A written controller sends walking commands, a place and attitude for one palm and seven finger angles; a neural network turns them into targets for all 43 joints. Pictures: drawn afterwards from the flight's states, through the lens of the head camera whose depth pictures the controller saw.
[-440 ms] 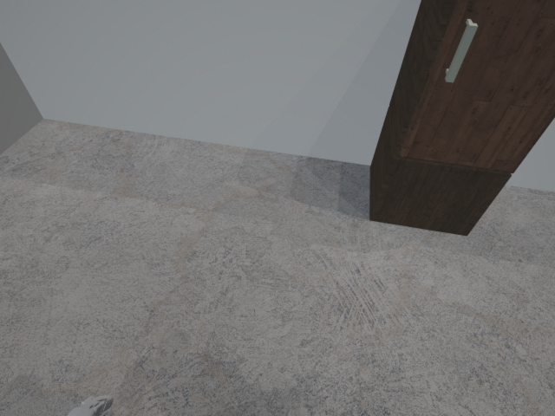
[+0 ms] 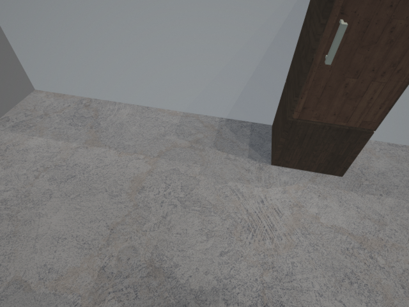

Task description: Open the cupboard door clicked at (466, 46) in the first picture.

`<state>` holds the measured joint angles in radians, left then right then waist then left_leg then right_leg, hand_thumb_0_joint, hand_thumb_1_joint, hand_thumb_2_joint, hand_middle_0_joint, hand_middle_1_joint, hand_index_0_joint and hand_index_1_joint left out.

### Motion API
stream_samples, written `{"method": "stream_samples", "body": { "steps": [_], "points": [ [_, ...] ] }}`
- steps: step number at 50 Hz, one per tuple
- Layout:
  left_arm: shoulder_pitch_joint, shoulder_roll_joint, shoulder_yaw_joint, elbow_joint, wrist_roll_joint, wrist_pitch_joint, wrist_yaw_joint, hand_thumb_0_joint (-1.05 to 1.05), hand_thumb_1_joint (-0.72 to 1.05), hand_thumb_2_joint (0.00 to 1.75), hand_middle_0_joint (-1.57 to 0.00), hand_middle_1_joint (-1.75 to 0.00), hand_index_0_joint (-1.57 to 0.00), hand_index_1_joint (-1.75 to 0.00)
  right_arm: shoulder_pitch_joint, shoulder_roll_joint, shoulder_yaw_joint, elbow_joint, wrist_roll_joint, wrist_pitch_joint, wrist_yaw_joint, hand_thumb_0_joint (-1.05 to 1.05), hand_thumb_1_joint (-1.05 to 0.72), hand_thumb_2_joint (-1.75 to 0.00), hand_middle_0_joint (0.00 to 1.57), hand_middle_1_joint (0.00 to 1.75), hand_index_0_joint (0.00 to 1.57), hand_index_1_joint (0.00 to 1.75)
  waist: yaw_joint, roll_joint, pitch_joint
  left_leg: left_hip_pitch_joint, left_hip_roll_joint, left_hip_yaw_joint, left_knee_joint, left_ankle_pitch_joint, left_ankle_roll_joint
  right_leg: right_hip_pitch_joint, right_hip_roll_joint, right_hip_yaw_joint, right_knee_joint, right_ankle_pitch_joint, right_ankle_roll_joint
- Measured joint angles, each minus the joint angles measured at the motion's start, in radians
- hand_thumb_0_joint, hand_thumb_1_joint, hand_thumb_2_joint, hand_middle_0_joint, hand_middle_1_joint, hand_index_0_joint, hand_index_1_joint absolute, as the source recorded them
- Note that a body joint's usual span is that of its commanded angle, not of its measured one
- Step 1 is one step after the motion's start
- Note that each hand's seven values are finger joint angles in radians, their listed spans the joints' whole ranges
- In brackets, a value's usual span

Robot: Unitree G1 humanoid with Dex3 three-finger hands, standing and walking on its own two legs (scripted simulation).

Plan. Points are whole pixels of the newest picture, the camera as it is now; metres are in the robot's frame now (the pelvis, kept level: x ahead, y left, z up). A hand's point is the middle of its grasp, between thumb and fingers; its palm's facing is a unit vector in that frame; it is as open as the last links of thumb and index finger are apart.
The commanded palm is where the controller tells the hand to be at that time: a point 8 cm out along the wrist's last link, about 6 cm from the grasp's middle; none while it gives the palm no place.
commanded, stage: stand and wait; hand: left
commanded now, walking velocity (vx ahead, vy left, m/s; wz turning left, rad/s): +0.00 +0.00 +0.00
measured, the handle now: (334, 42) +1.08 -0.46 +0.07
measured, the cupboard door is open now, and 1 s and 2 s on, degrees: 0 0 0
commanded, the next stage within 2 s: look at it before walking up in 0.50 s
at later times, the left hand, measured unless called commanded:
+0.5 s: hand out of the picture +0.06 +0.24 -0.15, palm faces -0.04 -0.94 -0.34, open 7.4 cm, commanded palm none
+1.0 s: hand out of the picture +0.07 +0.24 -0.15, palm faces -0.04 -0.94 -0.33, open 7.4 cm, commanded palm none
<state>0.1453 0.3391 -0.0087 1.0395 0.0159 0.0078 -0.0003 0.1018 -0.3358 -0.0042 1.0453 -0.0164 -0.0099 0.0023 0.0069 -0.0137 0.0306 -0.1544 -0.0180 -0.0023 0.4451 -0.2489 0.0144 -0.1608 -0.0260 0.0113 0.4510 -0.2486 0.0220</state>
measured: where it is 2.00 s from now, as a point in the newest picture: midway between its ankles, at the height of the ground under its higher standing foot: outside the picture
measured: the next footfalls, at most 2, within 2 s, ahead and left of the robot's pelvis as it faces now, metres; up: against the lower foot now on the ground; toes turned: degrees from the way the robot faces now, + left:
none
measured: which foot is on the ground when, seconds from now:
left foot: down 0.00-1.00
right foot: down 0.00-1.00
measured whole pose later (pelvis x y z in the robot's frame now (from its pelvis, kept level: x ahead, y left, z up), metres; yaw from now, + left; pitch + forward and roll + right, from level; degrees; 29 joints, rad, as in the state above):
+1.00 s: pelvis -0.01 -0.01 +0.00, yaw +0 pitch -2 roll +0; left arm 0.13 0.34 -0.01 1.09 0.02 0.00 0.00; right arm 0.11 -0.34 0.00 1.11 -0.01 -0.01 0.01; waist 0.00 -0.01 0.04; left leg -0.15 0.00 0.00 0.38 -0.20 0.00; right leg -0.16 -0.01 0.01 0.39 -0.20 0.01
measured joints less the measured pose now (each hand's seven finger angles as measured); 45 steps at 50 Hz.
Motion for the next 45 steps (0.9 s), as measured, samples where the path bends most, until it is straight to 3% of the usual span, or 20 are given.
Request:
{"method": "stream_samples", "body": {
  "steps": [45],
  "points": [
    [-0.018, 0.001, 0.0, 0.049, 0.001, -0.012, -0.003, 0.01, 0.91, 0.89, -0.2, -0.3, -0.2, -0.3, 0.012, -0.006, 0.001, 0.068, 0.004, -0.004, 0.004, 0.01, -0.9, -0.9, 0.2, 0.3, 0.2, 0.3, -0.008, 0.006, 0.007, 0.007, 0.02, 0.003, -0.064, 0.05, -0.019, 0.0, 0.02, 0.003, -0.057, 0.051, -0.016]
  ]
}}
